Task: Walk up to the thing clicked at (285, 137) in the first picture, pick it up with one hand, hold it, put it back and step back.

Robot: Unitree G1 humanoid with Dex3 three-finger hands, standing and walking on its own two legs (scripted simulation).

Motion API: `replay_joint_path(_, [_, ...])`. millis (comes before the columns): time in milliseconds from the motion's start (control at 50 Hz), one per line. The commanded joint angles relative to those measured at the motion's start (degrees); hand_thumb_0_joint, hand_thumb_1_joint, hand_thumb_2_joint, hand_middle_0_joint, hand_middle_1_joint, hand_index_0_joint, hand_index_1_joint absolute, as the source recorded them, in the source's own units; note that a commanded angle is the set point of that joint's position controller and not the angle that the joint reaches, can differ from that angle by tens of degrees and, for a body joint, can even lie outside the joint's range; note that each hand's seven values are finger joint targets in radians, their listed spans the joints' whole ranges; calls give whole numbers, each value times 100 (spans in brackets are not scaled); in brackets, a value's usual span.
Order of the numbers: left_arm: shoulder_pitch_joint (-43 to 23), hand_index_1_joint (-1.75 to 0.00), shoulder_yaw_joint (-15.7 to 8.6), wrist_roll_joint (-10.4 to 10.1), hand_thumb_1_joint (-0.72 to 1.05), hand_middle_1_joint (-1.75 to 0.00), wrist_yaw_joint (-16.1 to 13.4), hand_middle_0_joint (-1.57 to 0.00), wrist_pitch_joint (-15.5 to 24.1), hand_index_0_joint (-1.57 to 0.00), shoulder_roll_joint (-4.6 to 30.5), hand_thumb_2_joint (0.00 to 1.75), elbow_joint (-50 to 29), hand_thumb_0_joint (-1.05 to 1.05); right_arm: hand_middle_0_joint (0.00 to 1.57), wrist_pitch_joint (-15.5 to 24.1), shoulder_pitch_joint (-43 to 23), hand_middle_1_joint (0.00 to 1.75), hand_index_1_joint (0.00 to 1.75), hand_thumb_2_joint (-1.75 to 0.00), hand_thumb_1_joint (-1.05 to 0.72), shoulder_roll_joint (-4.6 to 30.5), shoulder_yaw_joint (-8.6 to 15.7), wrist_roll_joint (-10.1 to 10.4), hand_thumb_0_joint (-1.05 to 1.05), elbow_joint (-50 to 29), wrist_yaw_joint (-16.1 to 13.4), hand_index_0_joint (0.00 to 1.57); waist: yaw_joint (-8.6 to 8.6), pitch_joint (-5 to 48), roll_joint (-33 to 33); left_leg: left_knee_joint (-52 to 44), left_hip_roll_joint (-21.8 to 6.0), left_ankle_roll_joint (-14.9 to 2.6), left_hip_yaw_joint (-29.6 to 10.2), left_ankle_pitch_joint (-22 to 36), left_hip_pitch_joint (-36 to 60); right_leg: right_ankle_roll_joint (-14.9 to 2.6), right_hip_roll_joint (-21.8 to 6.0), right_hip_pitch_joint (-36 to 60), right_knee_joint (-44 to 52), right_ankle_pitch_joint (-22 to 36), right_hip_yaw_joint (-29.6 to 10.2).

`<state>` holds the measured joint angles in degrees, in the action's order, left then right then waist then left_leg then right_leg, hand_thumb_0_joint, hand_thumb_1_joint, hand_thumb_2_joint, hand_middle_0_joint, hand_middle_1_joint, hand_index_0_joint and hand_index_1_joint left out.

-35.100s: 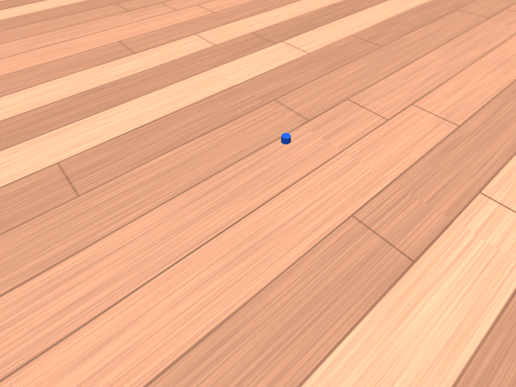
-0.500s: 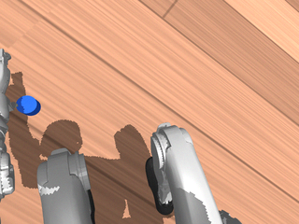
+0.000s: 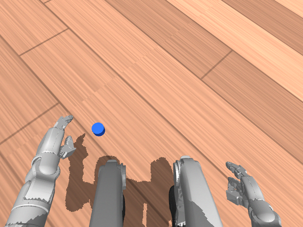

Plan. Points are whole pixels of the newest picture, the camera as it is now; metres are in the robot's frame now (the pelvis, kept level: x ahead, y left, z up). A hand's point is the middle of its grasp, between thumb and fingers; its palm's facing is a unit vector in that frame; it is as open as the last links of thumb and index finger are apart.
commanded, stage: home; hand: left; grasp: from above
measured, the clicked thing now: (98, 129) +0.50 +0.23 -0.48
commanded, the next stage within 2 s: none
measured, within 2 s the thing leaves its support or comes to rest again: neither
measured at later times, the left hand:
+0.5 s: hand (49, 165) +0.26 +0.18 +0.11, palm faces +0.09 -0.97 -0.22, open 7.4 cm
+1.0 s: hand (18, 189) +0.23 +0.19 +0.17, palm faces +0.11 -0.97 -0.20, open 7.4 cm
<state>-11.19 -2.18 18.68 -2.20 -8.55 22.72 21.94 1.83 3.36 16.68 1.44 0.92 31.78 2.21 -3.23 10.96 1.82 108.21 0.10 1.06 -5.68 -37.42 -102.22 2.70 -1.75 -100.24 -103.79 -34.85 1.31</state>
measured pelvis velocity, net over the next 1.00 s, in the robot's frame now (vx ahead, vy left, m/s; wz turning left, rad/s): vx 0.08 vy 0.00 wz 0.06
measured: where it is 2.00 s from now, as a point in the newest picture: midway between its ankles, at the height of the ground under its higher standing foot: (147, 223)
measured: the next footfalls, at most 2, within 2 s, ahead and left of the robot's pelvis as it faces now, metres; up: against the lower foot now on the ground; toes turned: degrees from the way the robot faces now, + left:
none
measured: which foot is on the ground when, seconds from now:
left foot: down 0.00-1.00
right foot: down 0.00-1.00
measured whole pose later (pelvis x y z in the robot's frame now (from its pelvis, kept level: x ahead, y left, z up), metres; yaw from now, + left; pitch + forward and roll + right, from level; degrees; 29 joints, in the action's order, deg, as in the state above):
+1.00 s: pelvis +0.08 +0.00 +0.22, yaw +3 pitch +10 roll -3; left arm 28.6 -1.7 -3.0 -1.1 -26.5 12.8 -7.8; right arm 14.2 15.0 12.4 -2.4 0.2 29.9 -10.5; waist -2.0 9.0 2.6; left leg 58.8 -1.7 1.1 -4.4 -28.8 -40.0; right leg 2.0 -1.4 -37.8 -54.1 -26.1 3.0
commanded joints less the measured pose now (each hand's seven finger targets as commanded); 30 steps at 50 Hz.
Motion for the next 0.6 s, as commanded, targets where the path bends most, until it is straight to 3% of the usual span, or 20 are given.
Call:
replay_joint_path(0, [-379,-30,-373,-712,90,-30,-184,-20,-146,-20,671,90,-1653,0,20,275,386,30,30,-90,-90,769,302,95,0,-659,-272,20,-187,2852,515,-2349,-11,-195,93,155,2944,-402,165,2210,1907,309,172])
replay_joint_path(20, [-344,-30,-294,-900,90,-30,-181,-20,-229,-20,575,90,-1824,0,20,305,367,30,30,-90,-90,749,279,100,0,-682,-318,20,-230,2736,587,-2504,-10,-200,82,67,3022,-392,156,2333,2057,248,148])
replay_joint_path(60, [105,-30,-425,-1203,90,-30,-221,-20,-425,-20,562,90,-1915,0,20,376,268,30,30,-90,-90,666,213,122,0,-744,-421,20,-159,2448,419,-2788,-19,-212,81,-122,3200,-367,173,2613,2407,74,113])
replay_joint_path(100, [310,-30,-339,-1387,90,-30,-231,-20,-565,-20,417,90,-2179,0,20,443,284,30,30,-90,-90,592,167,141,0,-774,-505,20,-219,2435,463,-2972,-14,-212,148,90,3479,-370,174,2975,2689,221,65])
replay_joint_path(240, [1329,-30,-524,-2005,90,-30,-332,-20,-1038,-20,30,90,-2655,0,20,682,558,30,30,-90,-90,357,-56,195,0,-831,-850,20,-115,1947,328,-3936,-61,-184,68,727,4527,-360,183,4173,3645,771,45])
replay_joint_path(340, [2223,-30,-544,-2200,90,-30,-308,-20,-1234,-20,-200,90,-2934,0,20,872,783,30,30,-90,-90,278,-115,163,0,-886,-1091,20,-104,1705,300,-4489,-50,-156,145,1675,5266,-339,216,5112,4255,1550,116])
replay_joint_path(420, [2879,-30,-483,-2262,90,-30,-280,-20,-1347,-20,-337,90,-3270,0,20,999,943,30,30,-90,-90,214,-121,128,0,-980,-1223,20,-56,1280,248,-4977,-7,-174,247,1744,5679,-298,228,5712,4906,1650,126])
replay_joint_path(520, [3549,-30,-367,-2258,90,-30,-223,-20,-1480,-20,-436,90,-3824,0,20,1150,1087,30,30,-90,-90,174,-117,93,0,-1067,-1333,20,4,992,251,-5444,-6,-149,295,2266,6301,-284,264,6292,5389,2074,201])
replay_joint_path(580, [3829,-30,-294,-2227,90,-30,-174,-20,-1533,-20,-518,90,-3904,0,20,1219,1091,30,30,-90,-90,170,-104,63,0,-1098,-1366,20,10,566,143,-5683,-6,-157,296,2169,6404,-279,292,6317,5589,1958,255])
